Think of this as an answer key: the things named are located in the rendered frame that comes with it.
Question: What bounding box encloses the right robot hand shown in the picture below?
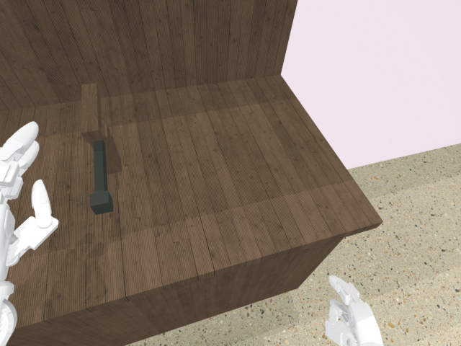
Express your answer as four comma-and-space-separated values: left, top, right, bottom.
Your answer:
325, 275, 383, 346

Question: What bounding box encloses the left robot hand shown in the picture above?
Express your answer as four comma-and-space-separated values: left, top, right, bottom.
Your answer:
0, 121, 58, 281

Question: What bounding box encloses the counter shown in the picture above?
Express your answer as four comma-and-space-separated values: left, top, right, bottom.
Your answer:
0, 0, 383, 346

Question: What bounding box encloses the robot left forearm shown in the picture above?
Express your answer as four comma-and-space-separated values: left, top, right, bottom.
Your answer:
0, 281, 17, 346

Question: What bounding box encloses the tap lever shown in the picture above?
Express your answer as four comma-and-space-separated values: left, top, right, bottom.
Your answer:
90, 139, 113, 215

